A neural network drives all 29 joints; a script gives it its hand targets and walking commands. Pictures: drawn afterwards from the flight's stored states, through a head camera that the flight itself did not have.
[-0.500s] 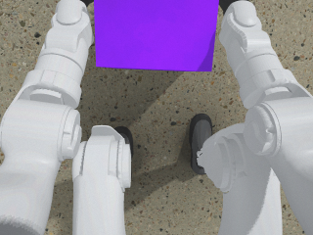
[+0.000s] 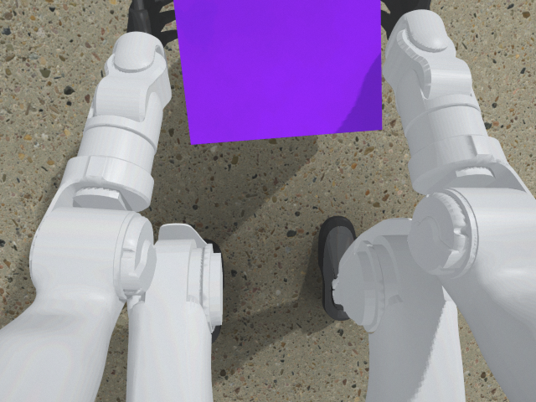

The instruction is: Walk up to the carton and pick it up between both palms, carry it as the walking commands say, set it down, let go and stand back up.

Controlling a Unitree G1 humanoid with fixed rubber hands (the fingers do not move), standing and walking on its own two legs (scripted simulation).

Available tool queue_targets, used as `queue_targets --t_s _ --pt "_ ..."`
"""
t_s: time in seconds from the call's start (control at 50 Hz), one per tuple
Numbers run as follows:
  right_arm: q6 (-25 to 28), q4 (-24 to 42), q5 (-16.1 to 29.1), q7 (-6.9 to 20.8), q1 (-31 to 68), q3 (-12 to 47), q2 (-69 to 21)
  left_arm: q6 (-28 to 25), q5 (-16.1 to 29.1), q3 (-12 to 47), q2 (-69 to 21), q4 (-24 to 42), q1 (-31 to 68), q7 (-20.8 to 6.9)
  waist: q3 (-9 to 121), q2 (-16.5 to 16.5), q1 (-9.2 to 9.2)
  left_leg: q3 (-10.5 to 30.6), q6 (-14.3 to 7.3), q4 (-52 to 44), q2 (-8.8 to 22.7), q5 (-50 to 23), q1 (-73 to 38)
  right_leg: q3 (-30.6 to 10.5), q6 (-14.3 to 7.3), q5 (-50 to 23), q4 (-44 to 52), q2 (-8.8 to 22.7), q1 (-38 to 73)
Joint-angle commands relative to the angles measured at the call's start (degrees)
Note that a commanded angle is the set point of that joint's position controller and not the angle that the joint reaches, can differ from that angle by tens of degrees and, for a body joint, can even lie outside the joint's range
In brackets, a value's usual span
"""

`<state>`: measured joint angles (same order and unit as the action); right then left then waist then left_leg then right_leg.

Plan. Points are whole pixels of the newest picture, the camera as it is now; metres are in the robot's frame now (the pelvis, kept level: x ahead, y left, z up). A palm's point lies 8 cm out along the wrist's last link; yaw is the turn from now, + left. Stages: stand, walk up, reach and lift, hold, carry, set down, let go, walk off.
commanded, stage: reach and lift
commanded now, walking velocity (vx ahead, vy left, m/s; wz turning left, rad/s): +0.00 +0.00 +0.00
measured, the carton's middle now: (278, 59) +0.52 -0.02 -0.22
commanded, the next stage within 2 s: none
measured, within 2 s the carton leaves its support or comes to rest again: neither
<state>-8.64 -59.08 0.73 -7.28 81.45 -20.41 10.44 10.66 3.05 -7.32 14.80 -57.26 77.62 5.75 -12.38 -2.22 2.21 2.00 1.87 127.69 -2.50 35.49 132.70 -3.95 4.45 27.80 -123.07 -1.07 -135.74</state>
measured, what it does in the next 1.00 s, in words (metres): rises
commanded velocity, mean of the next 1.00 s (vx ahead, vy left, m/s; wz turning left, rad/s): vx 0.00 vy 0.00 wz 0.00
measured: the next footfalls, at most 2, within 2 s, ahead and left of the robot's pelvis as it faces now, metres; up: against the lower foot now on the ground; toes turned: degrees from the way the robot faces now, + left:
none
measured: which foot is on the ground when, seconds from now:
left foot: down 0.00-1.00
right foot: down 0.00-1.00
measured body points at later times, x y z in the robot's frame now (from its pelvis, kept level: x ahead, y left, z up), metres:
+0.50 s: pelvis +0.00 +0.00 +0.04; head +0.33 +0.01 +0.34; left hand +0.55 +0.14 -0.09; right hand +0.53 -0.16 -0.09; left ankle +0.09 +0.12 -0.33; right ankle +0.13 -0.14 -0.33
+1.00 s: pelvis +0.00 +0.00 +0.08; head +0.31 +0.01 +0.41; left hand +0.53 +0.14 -0.02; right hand +0.52 -0.15 -0.01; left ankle +0.09 +0.12 -0.33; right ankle +0.13 -0.14 -0.33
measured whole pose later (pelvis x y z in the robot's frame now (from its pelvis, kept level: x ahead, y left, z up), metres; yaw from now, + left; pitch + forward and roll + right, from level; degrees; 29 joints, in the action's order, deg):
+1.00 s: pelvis +0.00 +0.00 +0.08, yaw +1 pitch +46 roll +0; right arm -18.1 -35.1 -11.1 -5.6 63.8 -31.1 -2.4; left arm 20.3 -10.7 -20.2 4.9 -42.9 67.3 2.7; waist 3.7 -0.4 1.9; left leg 2.7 2.2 110.1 -3.2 31.9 124.2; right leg -4.0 4.0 26.1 -106.6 -1.2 -126.4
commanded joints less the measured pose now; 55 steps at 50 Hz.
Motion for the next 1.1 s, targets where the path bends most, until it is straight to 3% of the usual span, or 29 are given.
queue_targets --t_s 0.0,0.12,0.38,0.54,0.76,1.08 --pt "-1.5 5.9 2.9 15.9 19.7 17.0 -60.1 -3.2 4.5 18.0 -55.1 18.3 38.1 -15.5 73.4 7.4 0.22 -6.9 0.6 -13.9 -4.8 -23.2 -33.4 10.7 -2.7 -20.3 4.7 -6.5 40.9" --pt "-4.6 6.5 0.5 16.9 18.6 16.9 -62.5 -1.4 1.5 15.9 -54.6 19.6 38.1 -15.5 71.8 7.2 -1.4 -7.7 0.2 -16.6 -5.1 -18.3 -30.8 10.4 -2.4 -15.8 7.6 -6.8 39.7" --pt "-6.9 15.6 -2.0 16.6 23.3 20.4 -60.8 2.7 -1.8 13.4 -60.8 15.6 32.9 -17.1 74.4 4.7 0.26 -6.9 -0.6 -21.1 -6.5 -15.8 -31.5 10.8 -2.2 -13.2 12.9 -7.2 42.6" --pt "-7.5 19.3 -1.6 16.5 24.6 22.8 -61.4 3.7 -2.6 13.3 -61.9 17.0 31.7 -17.3 80.1 3.1 -0.44 -7.0 -0.8 -22.3 -6.8 -18.1 -33.6 10.8 -1.8 -15.8 14.4 -7.6 47.5" --pt "-9.8 20.1 -2.7 16.5 19.9 22.8 -65.5 5.8 -3.6 14.3 -64.2 19.9 28.6 -17.7 84.0 3.5 -0.78 -7.2 -0.5 -25.7 -7.2 -20.4 -36.3 10.5 -1.7 -18.4 17.9 -8.5 50.3" --pt "-11.6 18.4 -5.6 17.9 17.4 20.0 -68.0 7.3 -6.7 11.8 -68.2 17.5 26.3 -17.8 79.1 5.3 0.12 -6.3 -0.6 -33.1 -7.8 -14.8 -40.4 10.4 -2.1 -12.0 25.3 -8.6 48.9"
